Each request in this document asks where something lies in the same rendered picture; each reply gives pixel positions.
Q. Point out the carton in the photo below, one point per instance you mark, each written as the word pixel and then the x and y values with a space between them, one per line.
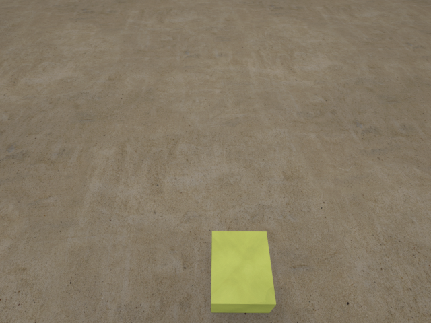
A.
pixel 241 275

